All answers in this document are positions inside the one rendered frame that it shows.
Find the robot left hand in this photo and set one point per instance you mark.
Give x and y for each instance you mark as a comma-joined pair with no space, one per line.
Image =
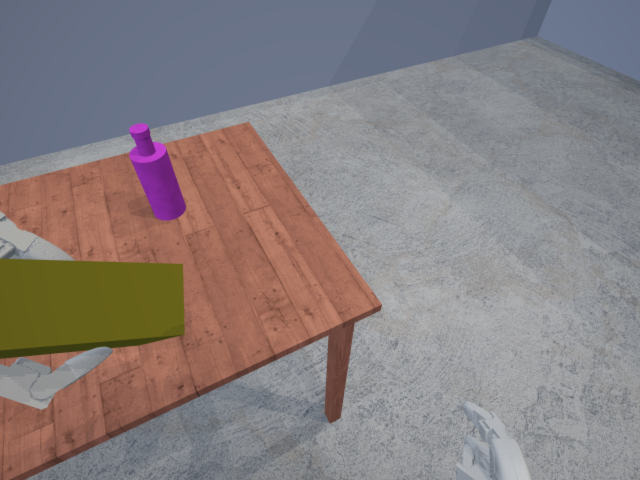
27,381

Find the robot right hand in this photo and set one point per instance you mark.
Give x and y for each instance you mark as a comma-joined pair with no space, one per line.
503,460

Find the table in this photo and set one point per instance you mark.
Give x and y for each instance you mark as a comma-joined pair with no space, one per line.
262,276

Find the sponge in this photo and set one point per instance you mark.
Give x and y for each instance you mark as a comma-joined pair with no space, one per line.
59,306

